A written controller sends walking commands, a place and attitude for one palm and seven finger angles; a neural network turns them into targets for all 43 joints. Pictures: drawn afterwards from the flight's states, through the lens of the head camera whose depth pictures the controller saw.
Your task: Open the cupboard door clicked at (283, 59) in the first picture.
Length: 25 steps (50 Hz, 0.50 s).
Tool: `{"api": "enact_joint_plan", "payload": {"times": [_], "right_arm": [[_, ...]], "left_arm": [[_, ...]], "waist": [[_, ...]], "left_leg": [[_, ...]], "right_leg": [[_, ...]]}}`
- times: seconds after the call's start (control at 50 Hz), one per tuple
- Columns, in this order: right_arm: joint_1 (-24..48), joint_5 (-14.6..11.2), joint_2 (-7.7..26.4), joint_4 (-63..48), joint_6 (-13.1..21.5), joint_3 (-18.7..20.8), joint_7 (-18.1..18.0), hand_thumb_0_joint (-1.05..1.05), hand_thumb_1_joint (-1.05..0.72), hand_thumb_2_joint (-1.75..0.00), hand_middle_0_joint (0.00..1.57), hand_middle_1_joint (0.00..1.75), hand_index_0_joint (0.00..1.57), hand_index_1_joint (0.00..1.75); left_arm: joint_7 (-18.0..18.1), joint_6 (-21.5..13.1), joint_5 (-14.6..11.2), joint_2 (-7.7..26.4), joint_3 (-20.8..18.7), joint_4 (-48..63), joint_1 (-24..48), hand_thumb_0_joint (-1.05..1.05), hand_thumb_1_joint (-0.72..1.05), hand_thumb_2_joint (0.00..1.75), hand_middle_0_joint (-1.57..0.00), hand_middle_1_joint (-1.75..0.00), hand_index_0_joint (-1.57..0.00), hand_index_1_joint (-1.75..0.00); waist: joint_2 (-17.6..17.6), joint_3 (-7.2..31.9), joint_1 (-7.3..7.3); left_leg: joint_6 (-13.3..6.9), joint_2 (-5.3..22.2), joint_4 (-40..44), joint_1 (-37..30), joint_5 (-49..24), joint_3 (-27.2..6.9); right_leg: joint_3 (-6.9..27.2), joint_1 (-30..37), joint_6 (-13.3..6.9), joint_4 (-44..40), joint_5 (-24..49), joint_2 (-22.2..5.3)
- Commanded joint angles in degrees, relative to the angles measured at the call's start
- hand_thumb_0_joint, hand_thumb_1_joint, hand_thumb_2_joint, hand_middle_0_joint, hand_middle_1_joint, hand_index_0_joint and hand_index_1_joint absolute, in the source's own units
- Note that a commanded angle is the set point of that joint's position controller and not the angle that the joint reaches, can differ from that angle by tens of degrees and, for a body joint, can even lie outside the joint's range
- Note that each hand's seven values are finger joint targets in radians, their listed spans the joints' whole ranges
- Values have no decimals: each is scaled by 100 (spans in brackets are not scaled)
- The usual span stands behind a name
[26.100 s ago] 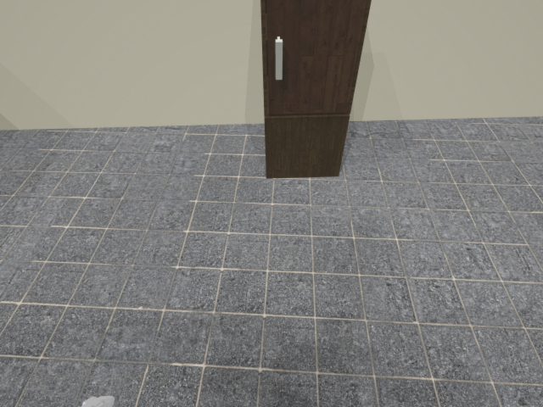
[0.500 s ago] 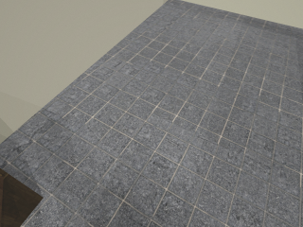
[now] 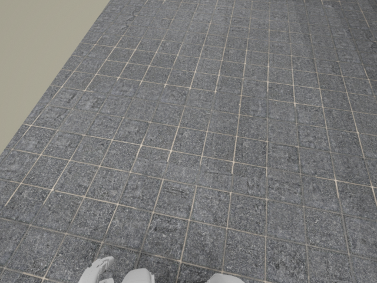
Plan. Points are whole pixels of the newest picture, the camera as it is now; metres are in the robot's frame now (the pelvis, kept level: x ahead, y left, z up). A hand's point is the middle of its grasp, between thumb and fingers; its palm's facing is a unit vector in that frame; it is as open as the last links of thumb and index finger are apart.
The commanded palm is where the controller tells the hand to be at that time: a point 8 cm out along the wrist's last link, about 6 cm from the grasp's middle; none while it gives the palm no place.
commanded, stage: walk to a spot facing it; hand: left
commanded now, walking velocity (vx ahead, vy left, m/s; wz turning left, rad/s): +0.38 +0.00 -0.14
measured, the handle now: out of the picture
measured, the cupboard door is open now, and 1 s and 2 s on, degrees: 49 49 49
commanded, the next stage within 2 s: turn to face it in 0.68 s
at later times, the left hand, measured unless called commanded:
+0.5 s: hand (123, 268) +0.17 +0.17 -0.17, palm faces +0.02 -0.99 -0.13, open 7.3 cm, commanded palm none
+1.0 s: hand (166, 123) +0.61 +0.08 -0.14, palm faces -0.11 -0.97 -0.21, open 7.3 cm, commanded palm none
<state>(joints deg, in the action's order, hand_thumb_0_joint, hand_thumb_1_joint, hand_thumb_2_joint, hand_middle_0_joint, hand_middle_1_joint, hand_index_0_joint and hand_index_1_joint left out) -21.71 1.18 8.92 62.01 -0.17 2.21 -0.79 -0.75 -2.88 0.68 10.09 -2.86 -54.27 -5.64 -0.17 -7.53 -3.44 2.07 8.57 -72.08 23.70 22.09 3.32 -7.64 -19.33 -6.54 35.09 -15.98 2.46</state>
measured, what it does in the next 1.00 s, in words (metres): walks ahead: left foot, then right foot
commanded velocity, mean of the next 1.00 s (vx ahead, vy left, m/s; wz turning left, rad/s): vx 0.26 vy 0.00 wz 0.04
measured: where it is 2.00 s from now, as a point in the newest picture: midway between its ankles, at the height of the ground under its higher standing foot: (215, 195)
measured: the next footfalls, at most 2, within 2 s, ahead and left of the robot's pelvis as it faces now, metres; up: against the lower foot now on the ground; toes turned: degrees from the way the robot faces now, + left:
left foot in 0.44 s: +0.36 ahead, +0.11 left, +0.00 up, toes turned +3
right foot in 0.82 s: +0.53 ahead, -0.18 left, +0.00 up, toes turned -17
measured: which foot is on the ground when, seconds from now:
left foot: up 0.00-0.42, down 0.44-0.84, up 0.86-1.00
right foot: down 0.00-0.44, up 0.46-0.80, down 0.82-1.00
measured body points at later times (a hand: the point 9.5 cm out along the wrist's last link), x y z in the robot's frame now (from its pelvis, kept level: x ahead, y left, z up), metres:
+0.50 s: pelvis +0.26 +0.01 -0.01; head +0.30 +0.02 +0.44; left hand +0.17 +0.22 -0.16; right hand +0.38 -0.22 -0.14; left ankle +0.32 +0.10 -0.72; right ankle +0.10 -0.06 -0.64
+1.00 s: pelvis +0.48 -0.08 +0.01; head +0.52 -0.10 +0.46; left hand +0.61 +0.13 -0.13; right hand +0.41 -0.30 -0.15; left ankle +0.45 +0.06 -0.64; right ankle +0.49 -0.17 -0.72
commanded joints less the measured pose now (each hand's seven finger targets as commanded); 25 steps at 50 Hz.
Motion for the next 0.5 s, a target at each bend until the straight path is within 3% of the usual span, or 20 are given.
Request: {"api": "enact_joint_plan", "payload": {"times": [0.0, 0.08, 0.16, 0.22, 0.26, 0.28, 0.32, 0.34, 0.36, 0.38, 0.4, 0.42, 0.44, 0.48], "right_arm": [[-353, 59, 187, -345, 73, 112, 35, 0, -90, -90, 20, 30, 20, 30], [344, 53, 219, -640, 101, 162, 103, 0, -90, -90, 20, 30, 20, 30], [1299, 21, 365, -945, 174, 151, 157, 0, -90, -90, 20, 30, 20, 30], [1951, -7, 316, -1079, 224, 115, 196, 0, -90, -90, 20, 30, 20, 30], [2193, -23, 327, -1112, 234, 96, 209, 0, -90, -90, 20, 30, 20, 30], [2256, -25, 345, -1111, 249, 96, 212, 0, -90, -90, 20, 30, 20, 30], [2068, -8, 362, -1029, 294, 86, 180, 0, -90, -90, 20, 30, 20, 30], [1694, 6, 408, -882, 323, 94, 134, 0, -90, -90, 20, 30, 20, 30], [939, 34, 548, -635, 349, 130, 69, 0, -90, -90, 20, 30, 20, 30], [-22, 76, 882, -350, 362, 222, 30, 0, -90, -90, 20, 30, 20, 30], [-773, 188, 1467, -193, 390, 373, -30, 0, -90, -90, 20, 30, 20, 30], [-996, 67, 1549, -157, 332, 335, -30, 0, -90, -90, 20, 30, 20, 30], [-572, 24, 1345, -237, 369, 297, -57, 0, -90, -90, 20, 30, 20, 30], [218, 48, 737, -435, 441, 147, -75, 0, -90, -90, 20, 30, 20, 30]], "left_arm": [[110, -102, 46, 573, -164, -90, -752, 0, 90, 90, -20, -30, -20, -30], [84, -215, 31, 430, -157, -292, -1144, 0, 90, 90, -20, -30, -20, -30], [90, -279, -8, 464, -92, -484, -1626, 0, 90, 90, -20, -30, -20, -30], [156, -293, 2, 485, -56, -681, -2048, 0, 90, 90, -20, -30, -20, -30], [188, -275, 11, 508, -34, -750, -2183, 0, 90, 90, -20, -30, -20, -30], [208, -267, 33, 540, -34, -805, -2245, 0, 90, 90, -20, -30, -20, -30], [210, -276, 29, 676, -66, -834, -2198, 0, 90, 90, -20, -30, -20, -30], [213, -285, 21, 697, -69, -851, -2163, 0, 90, 90, -20, -30, -20, -30], [216, -290, 6, 710, -69, -846, -2053, 0, 90, 90, -20, -30, -20, -30], [194, -299, -19, 669, -77, -780, -1913, 0, 90, 90, -20, -30, -20, -30], [135, -293, -93, 335, -43, -639, -2161, 0, 90, 90, -20, -30, -20, -30], [124, -352, -61, 293, -14, -436, -1827, 0, 90, 90, -20, -30, -20, -30], [129, -292, -18, 363, -63, -400, -1439, 0, 90, 90, -20, -30, -20, -30], [22, -131, 73, 227, -89, -421, -1294, 0, 90, 90, -20, -30, -20, -30]], "waist": [[417, 579, 81], [438, 409, 205], [497, 206, 415], [464, 148, 601], [602, 82, 614], [488, 141, 609], [495, 306, 438], [510, 476, 231], [513, 821, -127], [271, 1268, -521], [-916, 2048, -611], [-885, 1915, -532], [-528, 1356, -378], [-490, 364, 67]], "left_leg": [[41, 113, 789, 567, -631, -118], [80, 64, 1562, 1121, -1137, -156], [57, -45, 2027, 1722, -1384, -107], [-22, -211, 2492, 1752, -1284, 57], [-94, -320, 2751, 1597, -1236, 153], [-136, -394, 2988, 1387, -1088, 213], [-274, -790, 3418, 663, -843, 578], [-368, -962, 3674, -11, -933, 700], [-505, -1029, 4043, -1122, -1265, 694], [-742, -478, 4164, -2761, -1784, 64], [-1549, 1332, 4297, -4165, -2253, -2192], [-1940, 2068, 5087, -3743, -2613, -3084], [-1763, 1979, 5399, -2914, -1964, -2902], [-1309, 1503, 5969, -1409, -481, -2026]], "right_leg": [[1548, 386, -470, -2401, 571, -1456], [1574, 970, -510, -2523, 906, -1400], [1489, 1792, -442, -2337, 2360, -1442], [1474, 2329, -350, -2084, 3682, -1500], [1432, 2464, -304, -2025, 4067, -1520], [1465, 2589, -309, -1882, 4359, -1548], [1228, 2619, -248, -1399, 5608, -1469], [1128, 2445, -170, -966, 6134, -1417], [1000, 2001, -10, -132, 6154, -1277], [922, 792, 148, 1083, 4827, -1082], [490, -821, 365, 3173, 1474, -335], [736, -1336, 306, 4410, -1350, -74], [1025, -1762, 328, 4789, -1062, -366], [1077, -1769, 442, 4523, -446, -830]]}}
